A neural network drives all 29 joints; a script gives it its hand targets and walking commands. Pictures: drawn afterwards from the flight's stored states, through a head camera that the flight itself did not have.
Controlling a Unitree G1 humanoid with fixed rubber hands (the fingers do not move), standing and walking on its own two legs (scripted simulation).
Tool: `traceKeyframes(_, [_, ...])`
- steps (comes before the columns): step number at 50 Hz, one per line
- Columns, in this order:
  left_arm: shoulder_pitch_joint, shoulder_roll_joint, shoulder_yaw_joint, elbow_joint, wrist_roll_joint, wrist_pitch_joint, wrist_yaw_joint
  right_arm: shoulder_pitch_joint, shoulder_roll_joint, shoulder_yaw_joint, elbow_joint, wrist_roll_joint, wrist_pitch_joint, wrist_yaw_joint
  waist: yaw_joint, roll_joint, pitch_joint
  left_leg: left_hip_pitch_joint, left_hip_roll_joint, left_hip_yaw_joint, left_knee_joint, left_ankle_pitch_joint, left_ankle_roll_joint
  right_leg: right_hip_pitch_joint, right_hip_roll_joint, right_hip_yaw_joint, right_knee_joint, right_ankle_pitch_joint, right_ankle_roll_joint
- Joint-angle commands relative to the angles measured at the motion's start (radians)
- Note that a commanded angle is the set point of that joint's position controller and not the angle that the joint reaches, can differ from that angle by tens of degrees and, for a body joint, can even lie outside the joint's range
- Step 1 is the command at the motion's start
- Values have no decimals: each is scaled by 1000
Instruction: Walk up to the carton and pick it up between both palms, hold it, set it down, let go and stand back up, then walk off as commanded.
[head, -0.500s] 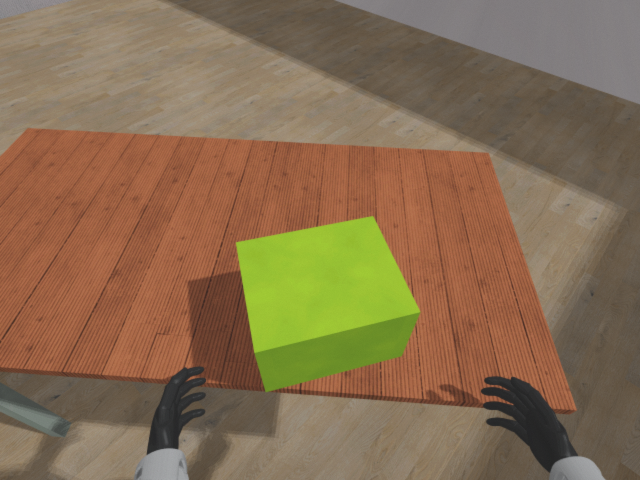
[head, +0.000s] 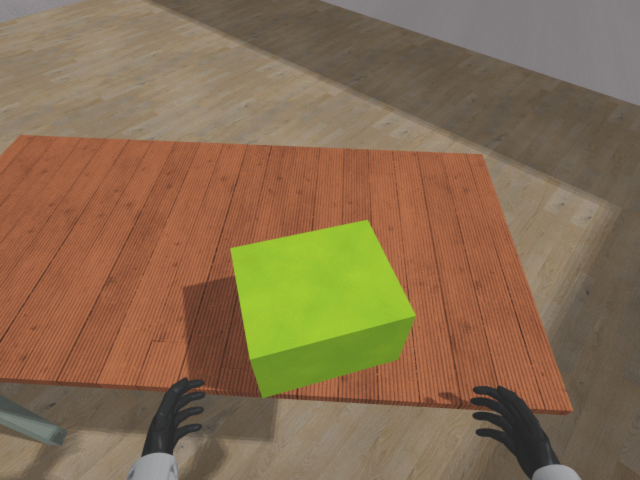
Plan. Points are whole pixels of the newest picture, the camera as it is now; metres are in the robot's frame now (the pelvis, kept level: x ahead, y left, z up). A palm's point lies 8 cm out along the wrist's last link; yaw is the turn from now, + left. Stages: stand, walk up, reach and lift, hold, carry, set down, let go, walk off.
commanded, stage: set down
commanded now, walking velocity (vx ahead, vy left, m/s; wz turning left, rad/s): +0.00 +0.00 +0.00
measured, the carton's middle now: (316, 305) +0.37 +0.05 -0.05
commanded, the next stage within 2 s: let go in 0.86 s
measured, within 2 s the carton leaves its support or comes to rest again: neither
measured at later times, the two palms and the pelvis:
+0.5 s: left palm (162, 449) +0.16 +0.23 -0.07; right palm (526, 452) +0.18 -0.22 -0.05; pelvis +0.00 +0.00 +0.00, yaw +0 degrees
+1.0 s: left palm (161, 450) +0.16 +0.24 -0.08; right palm (521, 452) +0.18 -0.22 -0.05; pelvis +0.00 +0.01 +0.00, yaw +0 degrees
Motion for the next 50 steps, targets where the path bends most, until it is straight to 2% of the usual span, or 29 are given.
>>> traceKeyframes(1, [-57,75,24,-133,3,-22,-1,-91,-108,-46,-94,-9,-14,-13,9,9,-84,265,-71,-18,29,233,25,-214,20,17,-95,146,-32])
traceKeyframes(22, [-99,118,3,-99,6,60,-40,-83,-20,-73,-126,-101,82,-70,0,47,-24,298,-73,-24,-4,169,25,-213,12,0,-118,83,-26])
traceKeyframes(30, [-113,135,6,-59,16,85,-55,-82,8,-74,-103,-132,106,-91,-2,57,-5,302,-77,-17,-5,148,26,-218,4,1,-117,75,-18])
traceKeyframes(50, [-129,139,3,-47,57,129,-69,-78,36,-92,-57,-186,132,-121,-12,95,17,330,-77,-17,-16,136,5,-217,6,-14,-109,44,-18])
